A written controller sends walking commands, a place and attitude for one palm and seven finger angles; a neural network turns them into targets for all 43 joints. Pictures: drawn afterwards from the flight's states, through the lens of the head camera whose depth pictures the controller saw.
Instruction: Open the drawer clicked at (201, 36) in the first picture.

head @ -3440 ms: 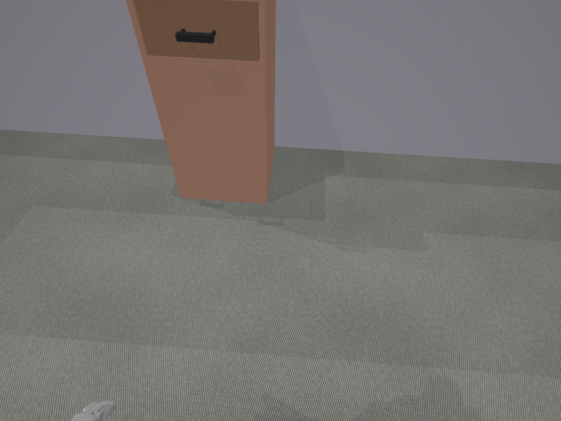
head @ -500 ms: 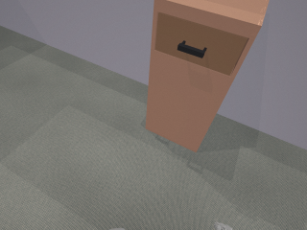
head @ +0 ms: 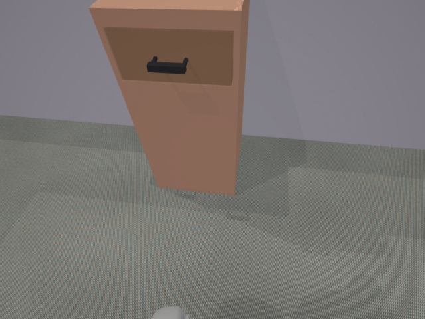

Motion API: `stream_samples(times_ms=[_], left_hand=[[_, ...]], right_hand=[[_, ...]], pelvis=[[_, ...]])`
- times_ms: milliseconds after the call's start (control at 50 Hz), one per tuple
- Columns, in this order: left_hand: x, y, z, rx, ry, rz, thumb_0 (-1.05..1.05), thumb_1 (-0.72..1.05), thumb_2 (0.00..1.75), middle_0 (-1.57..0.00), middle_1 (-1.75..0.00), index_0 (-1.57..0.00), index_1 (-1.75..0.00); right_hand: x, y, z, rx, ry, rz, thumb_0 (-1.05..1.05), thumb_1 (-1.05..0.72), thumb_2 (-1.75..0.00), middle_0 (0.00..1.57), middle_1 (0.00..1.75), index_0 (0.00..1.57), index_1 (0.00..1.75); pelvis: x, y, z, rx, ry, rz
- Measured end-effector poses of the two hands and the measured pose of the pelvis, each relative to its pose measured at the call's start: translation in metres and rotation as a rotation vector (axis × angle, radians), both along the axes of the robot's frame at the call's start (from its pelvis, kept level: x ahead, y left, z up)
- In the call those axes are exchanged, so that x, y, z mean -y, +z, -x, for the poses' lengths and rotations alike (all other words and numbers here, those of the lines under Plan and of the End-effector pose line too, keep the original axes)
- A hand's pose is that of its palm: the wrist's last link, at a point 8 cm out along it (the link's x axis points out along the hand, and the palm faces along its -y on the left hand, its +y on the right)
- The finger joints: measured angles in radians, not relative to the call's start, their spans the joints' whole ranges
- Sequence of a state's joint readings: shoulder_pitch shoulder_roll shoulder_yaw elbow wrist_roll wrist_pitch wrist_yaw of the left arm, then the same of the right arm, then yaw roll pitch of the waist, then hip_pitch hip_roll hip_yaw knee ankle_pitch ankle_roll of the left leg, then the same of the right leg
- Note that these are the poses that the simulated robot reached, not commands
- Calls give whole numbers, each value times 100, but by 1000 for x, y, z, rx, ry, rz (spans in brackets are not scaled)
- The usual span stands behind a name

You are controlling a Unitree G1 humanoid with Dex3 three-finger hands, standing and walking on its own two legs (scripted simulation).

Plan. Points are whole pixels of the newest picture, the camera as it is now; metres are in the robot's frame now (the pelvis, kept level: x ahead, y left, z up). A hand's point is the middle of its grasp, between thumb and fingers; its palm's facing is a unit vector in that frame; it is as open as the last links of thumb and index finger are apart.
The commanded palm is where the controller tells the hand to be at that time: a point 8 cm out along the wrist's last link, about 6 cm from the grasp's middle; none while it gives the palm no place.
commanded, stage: turn to face it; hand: left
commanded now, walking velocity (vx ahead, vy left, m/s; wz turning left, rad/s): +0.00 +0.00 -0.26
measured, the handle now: (168, 64) +0.81 +0.19 +0.04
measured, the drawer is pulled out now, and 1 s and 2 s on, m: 0.00 0.00 0.00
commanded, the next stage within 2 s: take the last steps up to it in 0.04 s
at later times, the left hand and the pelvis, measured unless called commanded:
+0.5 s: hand out of the picture +0.13 +0.22 -0.17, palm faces -0.09 -0.98 -0.16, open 7.4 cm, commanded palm none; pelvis +0.05 +0.04 +0.01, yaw -7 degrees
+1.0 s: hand (152, 282) +0.22 +0.17 -0.16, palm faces -0.03 -0.98 -0.21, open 7.2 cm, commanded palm none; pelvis +0.19 -0.01 +0.01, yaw -5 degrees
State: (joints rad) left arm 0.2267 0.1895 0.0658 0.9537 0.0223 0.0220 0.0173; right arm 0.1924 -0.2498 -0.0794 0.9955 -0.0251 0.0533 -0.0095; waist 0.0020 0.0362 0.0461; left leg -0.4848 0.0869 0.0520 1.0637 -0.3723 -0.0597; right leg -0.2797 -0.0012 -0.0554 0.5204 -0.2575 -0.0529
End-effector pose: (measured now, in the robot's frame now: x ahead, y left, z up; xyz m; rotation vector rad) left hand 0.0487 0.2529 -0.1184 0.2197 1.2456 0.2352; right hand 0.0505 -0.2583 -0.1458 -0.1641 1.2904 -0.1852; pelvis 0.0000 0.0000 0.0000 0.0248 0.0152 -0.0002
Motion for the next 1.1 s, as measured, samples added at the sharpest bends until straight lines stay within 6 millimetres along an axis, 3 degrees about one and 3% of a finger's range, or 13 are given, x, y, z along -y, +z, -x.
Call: stream_samples(times_ms=[140, 260, 440, 560, 660, 720, 800, 940, 1020, 1100], left_hand=[[6, -12, -20, 6, -49, 68, 0, 90, 90, -20, -30, -21, -30], [-9, -35, -28, -7, -61, 128, 0, 90, 90, -20, -30, -21, -30], [-23, -22, -59, -28, -120, 145, 1, 91, 90, -20, -30, -20, -30], [-10, -21, -99, -45, -164, 127, 1, 91, 90, -20, -29, -20, -30], [22, -23, -153, -15, -224, 121, 1, 91, 90, -20, -29, -20, -30], [44, -27, -184, 52, -231, 116, 1, 91, 90, -20, -29, -20, -30], [56, -20, -194, 113, -148, 119, 0, 92, 90, -20, -30, -21, -30], [38, -9, -180, 23, -89, 65, -2, 95, 90, -20, -30, -21, -30], [35, -16, -163, -79, -60, 96, -1, 93, 90, -20, -30, -20, -30], [29, -29, -150, -167, -8, 139, 0, 92, 90, -20, -30, -20, -30]], right_hand=[[-14, 9, 9, -16, -36, 22, 0, -91, -90, 20, 30, 20, 30], [-45, 14, 8, 36, -42, 46, 0, -91, -90, 20, 30, 20, 30], [-85, 25, 51, -65, -126, -2, 0, -90, -90, 20, 30, 20, 30], [-99, 20, 82, -199, -207, -57, 0, -90, -90, 20, 30, 20, 30], [-98, 10, 96, -312, -271, -112, 0, -90, -90, 20, 30, 20, 30], [-88, -2, 92, -367, -280, -144, 0, -90, -90, 20, 30, 20, 30], [-61, -5, 47, -342, -227, -135, 1, -90, -90, 20, 30, 20, 30], [-18, 1, -93, -73, -132, -64, 0, -91, -90, 20, 30, 20, 30], [-16, 9, -165, 47, -82, -47, 0, -91, -90, 20, 30, 20, 30], [-29, 15, -224, 108, -20, -29, 0, -91, -90, 20, 30, 19, 30]], pelvis=[[-10, 1, -5, -6, -43, 21], [-32, -7, -10, 4, -68, 48], [-45, 9, -42, 5, -106, 53], [-36, 7, -69, 9, -126, 36], [-17, -2, -98, 14, -143, 21], [-1, -14, -116, 24, -130, 23], [12, -9, -137, 43, -94, 23], [14, 5, -172, 34, -81, 27], [6, 5, -194, 28, -84, 35], [-7, 1, -220, 24, -82, 48]])
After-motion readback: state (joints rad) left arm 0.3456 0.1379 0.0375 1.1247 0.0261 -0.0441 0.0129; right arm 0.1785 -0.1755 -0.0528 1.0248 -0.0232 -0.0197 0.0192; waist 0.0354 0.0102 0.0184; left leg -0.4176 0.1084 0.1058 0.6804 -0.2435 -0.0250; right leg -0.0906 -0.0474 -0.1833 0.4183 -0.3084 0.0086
